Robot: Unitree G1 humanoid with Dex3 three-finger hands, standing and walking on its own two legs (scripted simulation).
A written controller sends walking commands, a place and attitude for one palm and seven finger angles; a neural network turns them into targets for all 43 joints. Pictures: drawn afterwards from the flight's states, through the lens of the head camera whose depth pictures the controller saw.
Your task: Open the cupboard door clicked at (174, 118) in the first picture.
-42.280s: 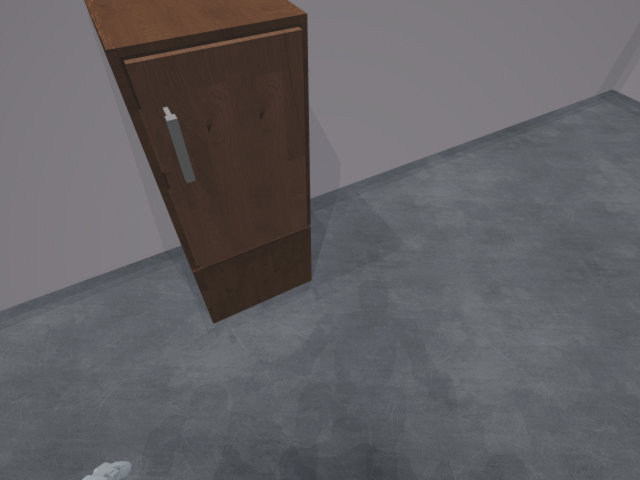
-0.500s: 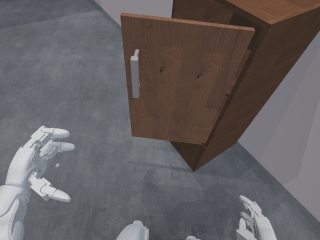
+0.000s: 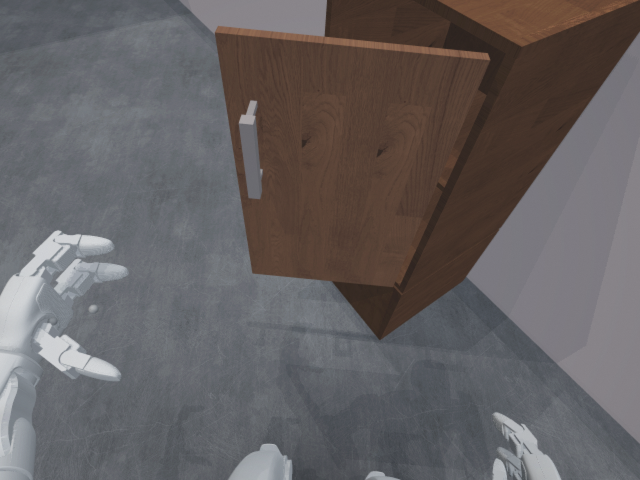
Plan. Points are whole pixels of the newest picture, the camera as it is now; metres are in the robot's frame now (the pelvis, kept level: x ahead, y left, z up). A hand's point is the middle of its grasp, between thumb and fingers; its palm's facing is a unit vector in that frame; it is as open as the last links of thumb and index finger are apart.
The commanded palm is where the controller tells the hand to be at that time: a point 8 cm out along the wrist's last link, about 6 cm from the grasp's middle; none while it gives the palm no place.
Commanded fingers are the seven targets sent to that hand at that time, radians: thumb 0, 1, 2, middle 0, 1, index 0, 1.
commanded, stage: raise the hand with hooked fingers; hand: left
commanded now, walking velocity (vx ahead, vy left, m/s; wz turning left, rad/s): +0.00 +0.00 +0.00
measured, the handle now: (254, 152) +0.57 +0.14 +0.05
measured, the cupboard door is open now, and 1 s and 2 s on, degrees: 50 50 50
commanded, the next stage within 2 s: move the hooked fingers beside the handle in 0.16 s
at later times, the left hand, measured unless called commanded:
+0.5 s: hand (128, 286) +0.32 +0.25 +0.06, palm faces -0.02 -1.00 -0.02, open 14.0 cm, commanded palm +0.30 +0.30 +0.06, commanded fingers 0.00 -0.50 0.30 -0.30 -1.20 -0.30 -1.20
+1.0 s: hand (162, 239) +0.39 +0.23 +0.05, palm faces -0.04 -1.00 +0.00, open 14.0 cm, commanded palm +0.38 +0.28 +0.06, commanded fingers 0.00 -0.50 0.30 -0.30 -1.20 -0.30 -1.20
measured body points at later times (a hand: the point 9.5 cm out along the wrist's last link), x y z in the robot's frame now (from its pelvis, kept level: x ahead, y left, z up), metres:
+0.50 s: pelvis +0.00 -0.02 -0.01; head +0.07 +0.00 +0.44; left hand +0.31 +0.30 +0.06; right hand +0.16 -0.27 -0.09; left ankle +0.05 +0.06 -0.68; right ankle -0.01 -0.11 -0.68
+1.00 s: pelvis +0.01 -0.01 -0.01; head +0.09 +0.01 +0.43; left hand +0.39 +0.29 +0.05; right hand +0.10 -0.27 -0.11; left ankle +0.05 +0.06 -0.68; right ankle -0.01 -0.11 -0.68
